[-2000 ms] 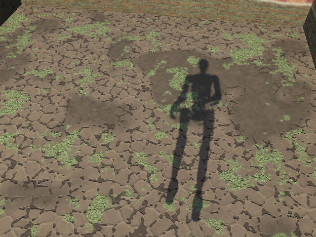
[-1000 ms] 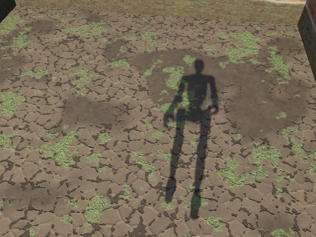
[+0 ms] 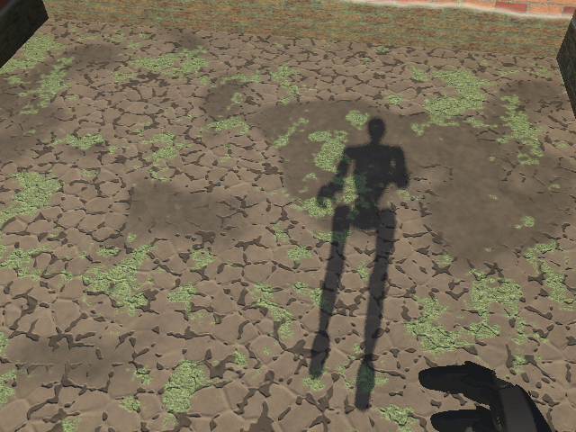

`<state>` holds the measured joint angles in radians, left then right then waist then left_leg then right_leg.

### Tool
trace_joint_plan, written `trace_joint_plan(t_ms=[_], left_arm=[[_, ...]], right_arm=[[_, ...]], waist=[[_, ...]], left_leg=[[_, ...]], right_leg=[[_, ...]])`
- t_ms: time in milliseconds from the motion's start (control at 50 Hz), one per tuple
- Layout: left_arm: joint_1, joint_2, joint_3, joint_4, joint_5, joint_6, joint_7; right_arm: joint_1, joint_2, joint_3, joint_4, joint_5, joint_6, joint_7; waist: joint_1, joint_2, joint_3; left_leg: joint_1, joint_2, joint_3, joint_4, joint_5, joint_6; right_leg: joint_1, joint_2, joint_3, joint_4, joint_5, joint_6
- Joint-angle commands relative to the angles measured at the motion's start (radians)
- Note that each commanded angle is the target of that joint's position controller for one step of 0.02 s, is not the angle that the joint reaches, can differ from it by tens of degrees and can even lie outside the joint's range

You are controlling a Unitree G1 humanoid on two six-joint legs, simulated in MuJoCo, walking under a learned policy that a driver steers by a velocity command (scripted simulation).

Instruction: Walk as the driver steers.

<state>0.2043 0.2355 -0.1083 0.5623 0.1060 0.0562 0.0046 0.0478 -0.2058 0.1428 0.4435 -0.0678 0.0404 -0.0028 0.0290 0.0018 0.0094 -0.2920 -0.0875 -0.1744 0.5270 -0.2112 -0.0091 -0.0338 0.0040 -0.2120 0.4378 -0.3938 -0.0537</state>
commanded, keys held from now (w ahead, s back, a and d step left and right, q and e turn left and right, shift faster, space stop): w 1.00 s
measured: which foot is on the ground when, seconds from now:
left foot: down 0.00-1.00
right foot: down 0.00-1.00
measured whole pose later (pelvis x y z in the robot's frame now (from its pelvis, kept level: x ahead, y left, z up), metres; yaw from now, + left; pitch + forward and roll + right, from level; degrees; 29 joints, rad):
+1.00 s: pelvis +0.00 -0.01 +0.00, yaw -1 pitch -1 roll +0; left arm 0.23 0.24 -0.11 0.59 0.10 0.06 0.01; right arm 0.06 -0.21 0.15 0.48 -0.06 0.05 -0.01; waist 0.03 0.01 0.00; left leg -0.28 -0.06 -0.17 0.48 -0.19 -0.03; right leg -0.01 0.03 -0.20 0.38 -0.36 -0.07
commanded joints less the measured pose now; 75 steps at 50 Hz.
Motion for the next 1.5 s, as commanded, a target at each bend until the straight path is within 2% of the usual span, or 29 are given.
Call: trace_joint_plan(t_ms=[20,140,180,200,280,400,420,540,560,580,660,680,700,760,780,800,880,900,980,1020,1140,1160,1200,1300,1320,1360,1440,1460,1500], left_arm=[[-0.04,0.089,0.026,-0.085,-0.001,-0.016,0.002],[-0.038,0.088,0.025,-0.086,-0.002,-0.017,0.003],[0.013,0.098,0.031,-0.06,-0.014,-0.021,0.004],[-0.065,0.083,0.023,-0.09,-0.011,-0.016,0.005],[-0.028,0.092,0.027,-0.078,-0.004,-0.015,0.005],[0.04,0.1,0.034,-0.049,-0.006,-0.019,0.005],[-0.041,0.091,0.025,-0.08,-0.009,-0.015,0.004],[-0.022,0.091,0.027,-0.073,-0.004,-0.014,0.005],[0.041,0.102,0.035,-0.044,-0.007,-0.017,0.006],[-0.04,0.092,0.026,-0.076,-0.01,-0.014,0.004],[-0.026,0.094,0.028,-0.071,-0.005,-0.012,0.006],[0.042,0.103,0.036,-0.04,-0.008,-0.016,0.006],[-0.039,0.093,0.027,-0.072,-0.011,-0.013,0.004],[-0.023,0.094,0.028,-0.067,-0.005,-0.011,0.006],[0.039,0.106,0.037,-0.04,-0.008,-0.015,0.007],[-0.038,0.094,0.028,-0.068,-0.011,-0.012,0.004],[0.04,0.106,0.038,-0.037,-0.008,-0.014,0.006],[-0.036,0.094,0.028,-0.066,-0.011,-0.011,0.004],[0.041,0.106,0.038,-0.035,-0.007,-0.013,0.006],[-0.046,0.088,0.028,-0.066,-0.013,-0.01,0.006],[-0.016,0.094,0.029,-0.059,-0.004,-0.01,0.005],[0.047,0.105,0.038,-0.031,-0.007,-0.013,0.006],[-0.045,0.088,0.027,-0.064,-0.012,-0.009,0.005],[-0.014,0.095,0.03,-0.057,-0.005,-0.009,0.004],[0.05,0.105,0.038,-0.029,-0.008,-0.012,0.005],[-0.043,0.088,0.027,-0.062,-0.013,-0.008,0.004],[-0.016,0.097,0.03,-0.057,-0.005,-0.008,0.004],[0.053,0.106,0.038,-0.026,-0.008,-0.012,0.004],[-0.025,0.076,0.024,-0.048,-0.014,-0.008,0.003]], right_arm=[[-0.11,-0.069,-0.026,-0.103,0.0,-0.02,-0.002],[-0.107,-0.069,-0.025,-0.098,0.0,-0.02,-0.001],[-0.111,-0.07,-0.03,-0.081,0.031,-0.009,-0.011],[-0.116,-0.065,-0.024,-0.097,0.012,-0.018,-0.001],[-0.098,-0.067,-0.025,-0.091,-0.004,-0.021,-0.002],[-0.095,-0.065,-0.028,-0.07,0.018,-0.011,-0.012],[-0.111,-0.069,-0.023,-0.094,0.009,-0.017,-0.004],[-0.1,-0.068,-0.022,-0.087,-0.004,-0.019,-0.004],[-0.096,-0.064,-0.026,-0.066,0.018,-0.01,-0.013],[-0.111,-0.068,-0.022,-0.092,0.008,-0.016,-0.005],[-0.101,-0.068,-0.022,-0.087,-0.005,-0.018,-0.005],[-0.095,-0.063,-0.026,-0.064,0.017,-0.009,-0.014],[-0.11,-0.068,-0.021,-0.09,0.007,-0.015,-0.006],[-0.097,-0.069,-0.022,-0.084,-0.004,-0.018,-0.005],[-0.096,-0.065,-0.026,-0.065,0.016,-0.009,-0.014],[-0.108,-0.067,-0.021,-0.088,0.006,-0.015,-0.007],[-0.095,-0.065,-0.026,-0.064,0.015,-0.008,-0.015],[-0.107,-0.067,-0.021,-0.087,0.005,-0.015,-0.007],[-0.093,-0.065,-0.026,-0.063,0.014,-0.008,-0.016],[-0.106,-0.064,-0.02,-0.082,0.006,-0.013,-0.008],[-0.094,-0.067,-0.02,-0.08,-0.007,-0.016,-0.008],[-0.091,-0.065,-0.025,-0.059,0.015,-0.007,-0.017],[-0.107,-0.064,-0.02,-0.081,0.005,-0.012,-0.009],[-0.091,-0.067,-0.02,-0.077,-0.008,-0.016,-0.008],[-0.088,-0.066,-0.025,-0.056,0.014,-0.007,-0.017],[-0.106,-0.064,-0.02,-0.079,0.005,-0.012,-0.01],[-0.091,-0.068,-0.021,-0.076,-0.01,-0.016,-0.009],[-0.085,-0.066,-0.025,-0.053,0.012,-0.007,-0.017],[-0.091,-0.058,-0.018,-0.067,0.003,-0.01,-0.01]], waist=[[0.0,0.014,-0.085],[-0.001,0.012,-0.085],[0.013,0.013,-0.089],[-0.013,0.012,0.005],[-0.003,0.014,-0.079],[0.02,0.003,-0.156],[-0.007,0.012,-0.036],[-0.002,0.01,-0.093],[0.019,0.002,-0.156],[-0.008,0.011,-0.035],[-0.003,0.007,-0.084],[0.018,0.002,-0.156],[-0.009,0.013,-0.036],[-0.004,0.009,-0.082],[0.017,0.002,-0.148],[-0.01,0.012,-0.037],[0.017,0.003,-0.149],[-0.01,0.013,-0.038],[0.017,0.003,-0.15],[-0.014,0.013,-0.01],[-0.003,0.013,-0.098],[0.018,0.006,-0.161],[-0.014,0.011,-0.011],[-0.004,0.011,-0.097],[0.018,0.007,-0.161],[-0.014,0.012,-0.01],[-0.005,0.009,-0.088],[0.017,0.006,-0.161],[-0.018,0.026,-0.013]], left_leg=[[0.037,0.074,-0.055,-0.029,0.325,0.021],[0.037,0.077,-0.055,-0.035,0.317,0.02],[0.024,0.075,-0.076,-0.06,0.158,0.026],[-0.003,0.073,-0.045,-0.036,0.249,0.016],[0.035,0.076,-0.049,-0.03,0.331,0.02],[0.058,0.081,-0.077,-0.056,0.221,0.027],[0.008,0.078,-0.048,-0.04,0.288,0.019],[0.039,0.086,-0.051,-0.044,0.342,0.018],[0.058,0.086,-0.074,-0.061,0.224,0.024],[0.009,0.083,-0.046,-0.047,0.29,0.016],[0.036,0.088,-0.047,-0.045,0.335,0.014],[0.06,0.089,-0.071,-0.064,0.225,0.021],[0.009,0.086,-0.044,-0.05,0.291,0.013],[0.035,0.091,-0.046,-0.049,0.334,0.013],[0.056,0.089,-0.068,-0.063,0.223,0.019],[0.012,0.088,-0.042,-0.052,0.294,0.012],[0.058,0.091,-0.067,-0.065,0.226,0.019],[0.013,0.09,-0.041,-0.055,0.295,0.011],[0.059,0.093,-0.065,-0.067,0.228,0.018],[0.006,0.092,-0.037,-0.06,0.277,0.008],[0.045,0.098,-0.044,-0.059,0.353,0.012],[0.066,0.096,-0.064,-0.074,0.238,0.019],[0.01,0.094,-0.037,-0.066,0.278,0.008],[0.05,0.1,-0.042,-0.065,0.355,0.012],[0.07,0.098,-0.063,-0.079,0.241,0.019],[0.012,0.095,-0.037,-0.071,0.28,0.009],[0.05,0.099,-0.04,-0.066,0.351,0.011],[0.075,0.099,-0.062,-0.082,0.244,0.019],[0.031,0.11,-0.054,-0.101,0.31,0.011]], right_leg=[[-0.005,-0.118,0.113,-0.081,0.292,0.011],[-0.008,-0.12,0.116,-0.087,0.29,0.011],[0.007,-0.123,0.128,-0.125,0.168,0.0],[-0.047,-0.128,0.12,-0.12,0.271,0.0],[-0.002,-0.119,0.116,-0.09,0.337,0.015],[0.045,-0.115,0.13,-0.108,0.263,0.016],[-0.008,-0.125,0.123,-0.105,0.345,0.013],[0.017,-0.119,0.125,-0.092,0.392,0.024],[0.054,-0.115,0.135,-0.115,0.296,0.021],[-0.001,-0.126,0.127,-0.112,0.376,0.018],[0.017,-0.12,0.127,-0.1,0.413,0.027],[0.057,-0.115,0.138,-0.121,0.314,0.023],[0.005,-0.125,0.131,-0.116,0.393,0.02],[0.02,-0.119,0.132,-0.105,0.422,0.026],[0.058,-0.115,0.139,-0.127,0.329,0.025],[0.007,-0.124,0.133,-0.119,0.406,0.021],[0.061,-0.114,0.142,-0.129,0.34,0.026],[0.011,-0.123,0.135,-0.121,0.417,0.022],[0.064,-0.113,0.144,-0.13,0.348,0.027],[-0.005,-0.123,0.139,-0.133,0.418,0.019],[0.039,-0.114,0.14,-0.105,0.46,0.031],[0.074,-0.11,0.149,-0.129,0.359,0.027],[-0.003,-0.122,0.143,-0.135,0.426,0.02],[0.039,-0.113,0.144,-0.109,0.464,0.031],[0.076,-0.109,0.154,-0.133,0.361,0.027],[-0.002,-0.12,0.147,-0.139,0.426,0.02],[0.034,-0.113,0.146,-0.115,0.468,0.032],[0.076,-0.107,0.156,-0.136,0.363,0.027],[-0.005,-0.118,0.148,-0.146,0.436,0.025]])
